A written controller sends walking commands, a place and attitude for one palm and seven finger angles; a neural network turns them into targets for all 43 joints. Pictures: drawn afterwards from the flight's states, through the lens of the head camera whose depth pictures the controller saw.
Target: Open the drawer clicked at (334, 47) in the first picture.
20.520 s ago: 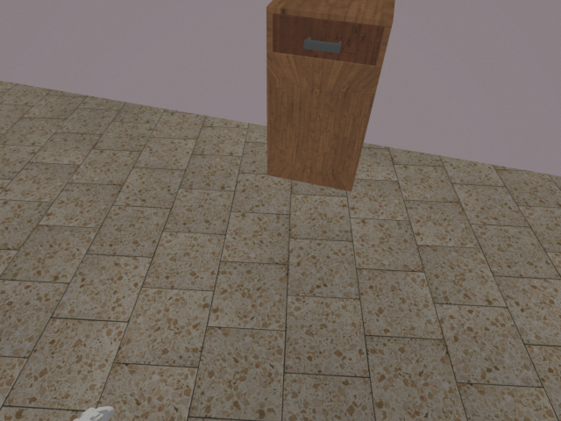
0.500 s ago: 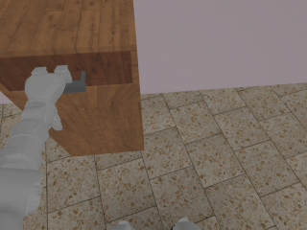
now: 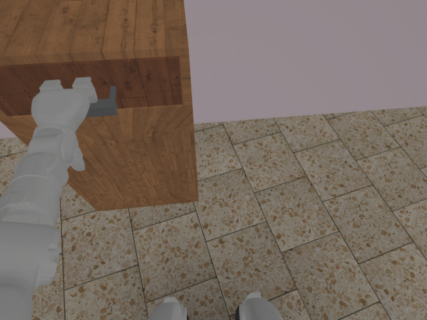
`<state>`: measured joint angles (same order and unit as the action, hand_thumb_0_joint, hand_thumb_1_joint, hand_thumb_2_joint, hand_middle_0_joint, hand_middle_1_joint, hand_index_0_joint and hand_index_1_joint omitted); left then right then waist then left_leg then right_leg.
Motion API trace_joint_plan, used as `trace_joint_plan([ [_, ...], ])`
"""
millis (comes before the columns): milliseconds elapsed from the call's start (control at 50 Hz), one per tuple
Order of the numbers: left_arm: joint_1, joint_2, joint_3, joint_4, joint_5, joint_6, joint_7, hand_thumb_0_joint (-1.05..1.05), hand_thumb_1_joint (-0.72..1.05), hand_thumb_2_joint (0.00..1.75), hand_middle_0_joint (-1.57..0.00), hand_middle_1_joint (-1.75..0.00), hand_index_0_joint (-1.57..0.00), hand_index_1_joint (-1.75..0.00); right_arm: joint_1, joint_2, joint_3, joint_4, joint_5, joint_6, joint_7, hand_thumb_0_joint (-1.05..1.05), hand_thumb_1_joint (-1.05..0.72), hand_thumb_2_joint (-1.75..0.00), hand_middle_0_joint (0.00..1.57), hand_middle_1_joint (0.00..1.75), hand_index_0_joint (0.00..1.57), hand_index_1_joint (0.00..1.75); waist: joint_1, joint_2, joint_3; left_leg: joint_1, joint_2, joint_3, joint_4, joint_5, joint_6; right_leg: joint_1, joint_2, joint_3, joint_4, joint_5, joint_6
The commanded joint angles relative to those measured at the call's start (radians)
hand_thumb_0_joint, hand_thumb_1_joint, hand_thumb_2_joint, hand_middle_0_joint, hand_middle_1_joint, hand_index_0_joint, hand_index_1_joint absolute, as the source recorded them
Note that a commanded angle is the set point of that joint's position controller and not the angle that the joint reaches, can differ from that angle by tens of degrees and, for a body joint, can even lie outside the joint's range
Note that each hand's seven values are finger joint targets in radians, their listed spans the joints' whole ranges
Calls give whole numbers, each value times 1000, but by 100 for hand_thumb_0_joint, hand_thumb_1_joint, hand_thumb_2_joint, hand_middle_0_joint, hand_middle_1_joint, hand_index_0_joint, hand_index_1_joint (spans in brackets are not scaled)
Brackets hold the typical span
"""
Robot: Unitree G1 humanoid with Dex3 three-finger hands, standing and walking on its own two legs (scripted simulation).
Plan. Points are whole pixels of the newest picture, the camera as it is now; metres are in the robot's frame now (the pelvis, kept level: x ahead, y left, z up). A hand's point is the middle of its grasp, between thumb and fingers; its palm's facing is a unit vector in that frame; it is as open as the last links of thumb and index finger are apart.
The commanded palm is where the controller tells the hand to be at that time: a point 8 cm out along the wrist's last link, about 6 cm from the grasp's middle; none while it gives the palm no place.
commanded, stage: lower the fingers behind the handle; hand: left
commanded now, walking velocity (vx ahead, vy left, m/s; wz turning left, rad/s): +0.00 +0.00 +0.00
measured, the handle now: (83, 100) +0.56 +0.28 +0.03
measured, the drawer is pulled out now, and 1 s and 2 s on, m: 0.00 0.00 0.00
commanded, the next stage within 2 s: lift the fingers back up to retry in 0.04 s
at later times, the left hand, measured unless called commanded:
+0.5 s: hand (74, 122) +0.48 +0.27 +0.05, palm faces -0.08 +0.00 -1.00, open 13.9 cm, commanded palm +0.46 +0.26 +0.12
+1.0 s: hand (70, 117) +0.47 +0.26 +0.08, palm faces -0.11 -0.04 -0.99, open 13.9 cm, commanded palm +0.46 +0.27 +0.15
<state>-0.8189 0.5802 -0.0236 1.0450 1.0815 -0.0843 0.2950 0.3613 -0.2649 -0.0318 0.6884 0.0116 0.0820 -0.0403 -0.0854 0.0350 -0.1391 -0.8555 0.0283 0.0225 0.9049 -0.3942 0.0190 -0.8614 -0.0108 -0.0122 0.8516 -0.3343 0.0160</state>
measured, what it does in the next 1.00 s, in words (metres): shifts its weight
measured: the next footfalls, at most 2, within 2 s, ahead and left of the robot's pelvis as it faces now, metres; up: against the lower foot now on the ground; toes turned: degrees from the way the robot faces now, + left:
none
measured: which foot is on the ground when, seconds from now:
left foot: down 0.00-1.00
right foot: down 0.00-1.00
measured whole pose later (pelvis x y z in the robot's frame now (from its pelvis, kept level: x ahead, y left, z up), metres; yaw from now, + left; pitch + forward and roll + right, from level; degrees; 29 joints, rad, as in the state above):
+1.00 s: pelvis +0.06 -0.01 +0.03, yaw +0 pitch +14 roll -1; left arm -0.54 0.52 0.00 0.73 1.02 -0.07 0.12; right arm 0.28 -0.27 -0.06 0.66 0.02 0.12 -0.03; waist -0.03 0.06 -0.11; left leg -0.51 0.03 0.02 0.66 -0.38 0.01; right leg -0.53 -0.01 -0.02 0.62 -0.33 0.01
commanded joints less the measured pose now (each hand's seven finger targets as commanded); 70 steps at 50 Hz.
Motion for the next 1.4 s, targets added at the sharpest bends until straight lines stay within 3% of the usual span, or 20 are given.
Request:
trace_joint_plan([
  [0, -248, 174, 15, -23, 9, 18, -31, 0, -50, 30, -30, -120, -30, -120, 120, -169, -56, -57, 2, -21, -19, 0, -90, -90, 20, 30, 20, 30, -33, -36, -245, 174, -42, -7, -135, 64, 26, 127, 52, -23, -125, 23, -45],
  [60, -255, 176, 15, -17, 3, 23, -36, 0, -50, 30, -30, -120, -30, -120, 124, -172, -53, -56, 2, -21, -20, 0, -90, -90, 20, 30, 20, 30, -37, -56, -242, 167, -41, -8, -136, 68, 26, 136, 52, -23, -128, 29, -45],
  [120, -251, 153, 0, -20, 3, 23, -37, 0, -50, 30, -30, -120, -30, -120, 124, -168, -55, -60, 2, -24, -18, 0, -90, -90, 20, 30, 20, 30, -32, -32, -246, 175, -41, -9, -137, 65, 24, 124, 52, -26, -124, 23, -46],
  [240, -306, 207, 43, -107, -5, 20, -31, 0, -50, 30, -30, -120, -30, -120, 120, -161, -59, -59, 2, -22, -20, 0, -90, -90, 20, 30, 20, 30, -20, 4, -330, 256, -37, -13, -155, 124, 23, 190, 53, -23, -137, 65, -43],
  [280, -345, 189, 28, -134, -13, 15, -28, 0, -50, 30, -30, -120, -30, -120, 117, -158, -59, -60, 1, -24, -22, 0, -90, -90, 20, 30, 20, 30, -32, 8, -323, 277, -37, -17, -167, 126, 24, 197, 54, -22, -154, 66, -41],
  [320, -350, 196, 38, -168, -15, 5, -24, 0, -50, 30, -30, -120, -30, -120, 113, -156, -60, -58, 1, -25, -23, 0, -90, -90, 20, 30, 20, 30, -24, 14, -334, 302, -36, -20, -178, 148, 23, 219, 55, -23, -161, 83, -43],
  [380, -396, 240, 67, -206, -18, -7, -17, 0, -50, 30, -30, -120, -30, -120, 107, -158, -59, -51, 0, -27, -27, 0, -90, -90, 20, 30, 20, 30, -26, 34, -327, 322, -36, -20, -192, 162, 25, 242, 54, -19, -178, 94, -41],
  [520, -357, 239, 98, -328, -24, -37, -2, 0, -50, 30, -30, -120, -30, -120, 91, -147, -70, -49, -5, -29, -20, 0, -90, -90, 20, 30, 20, 30, 5, 105, -395, 456, -34, -24, -202, 363, 12, 308, 62, -31, -180, 224, -50],
  [540, -361, 230, 95, -338, -28, -33, 2, 0, -50, 30, -30, -120, -30, -120, 88, -146, -70, -49, -4, -28, -18, 0, -90, -90, 20, 30, 20, 30, 0, 86, -388, 459, -34, -21, -206, 370, 15, 320, 63, -32, -187, 237, -49],
  [600, -318, 290, 157, -367, -26, -16, 16, 0, -50, 30, -30, -120, -30, -120, 76, -150, -72, -45, -6, -20, -11, 0, -90, -90, 20, 30, 20, 30, 32, 94, -418, 481, -34, -17, -212, 469, 11, 379, 62, -34, -180, 314, -50],
  [660, -273, 269, 155, -405, -34, 16, 15, 0, -50, 30, -30, -120, -30, -120, 59, -147, -74, -52, -5, -13, 2, 0, -90, -90, 20, 30, 20, 30, 45, 105, -438, 516, -29, -11, -216, 599, 7, 430, 61, -37, -186, 396, -50],
  [700, -187, 269, 160, -369, -46, 56, -2, 0, -50, 30, -30, -120, -30, -120, 45, -150, -72, -57, 3, -6, 8, 0, -90, -90, 20, 30, 20, 30, 56, 51, -388, 486, -30, 1, -232, 597, 12, 472, 59, -36, -199, 433, -45],
  [780, -105, 209, 107, -361, -53, 99, -66, 0, -50, 30, -30, -120, -30, -120, 24, -156, -74, -78, 12, 4, 7, 0, -90, -90, 20, 30, 20, 30, 48, -27, -351, 484, -31, 17, -260, 592, 20, 526, 53, -32, -228, 480, -38],
  [880, -88, 164, 65, -486, -77, 48, -141, 0, -50, 30, -30, -120, -30, -120, -9, -152, -75, -107, 12, 14, -4, 0, -90, -90, 20, 30, 20, 30, 40, -20, -313, 532, -36, 17, -271, 597, 28, 531, 51, -25, -254, 486, -37],
  [960, -154, 258, 151, -571, -67, -37, -126, 0, -50, 30, -30, -120, -30, -120, -15, -147, -77, -100, -1, 16, -17, 0, -90, -90, 20, 30, 20, 30, 44, 19, -329, 545, -45, 12, -255, 618, 28, 537, 49, -17, -240, 516, -41],
  [1060, -184, 269, 187, -561, -40, -71, -43, 0, -50, 30, -30, -120, -30, -120, -18, -130, -83, -78, -9, 5, -12, 0, -90, -90, 20, 30, 20, 30, 48, 81, -354, 544, -50, 8, -232, 620, 15, 498, 51, -21, -214, 489, -45],
  [1080, -201, 239, 157, -549, -34, -63, -28, 0, -50, 30, -30, -120, -30, -120, -22, -125, -83, -77, -8, 3, -9, 0, -90, -90, 20, 30, 20, 30, 43, 104, -355, 546, -51, 6, -231, 611, 13, 478, 50, -23, -210, 477, -45],
  [1160, -223, 218, 127, -452, -29, -2, -15, 0, -50, 30, -30, -120, -30, -120, -9, -138, -86, -60, -6, -1, -5, 0, -90, -90, 20, 30, 20, 30, 25, 45, -365, 529, -52, 9, -232, 568, 13, 483, 52, -27, -214, 465, -45],
  [1280, -274, 120, 7, -416, -51, 27, -85, 0, -50, 30, -30, -120, -30, -120, -13, -142, -79, -73, 1, 3, -13, 0, -90, -90, 20, 30, 20, 30, 1, 7, -332, 530, -51, 7, -255, 477, 22, 468, 48, -25, -243, 404, -40],
  [1380, -292, 232, 107, -393, -37, -23, -92, 0, -50, 30, -30, -120, -30, -120, -4, -142, -70, -77, -4, 6, -25, 0, -90, -90, 20, 30, 20, 30, 26, -11, -314, 478, -55, 5, -266, 428, 25, 488, 47, -16, -239, 372, -43],
])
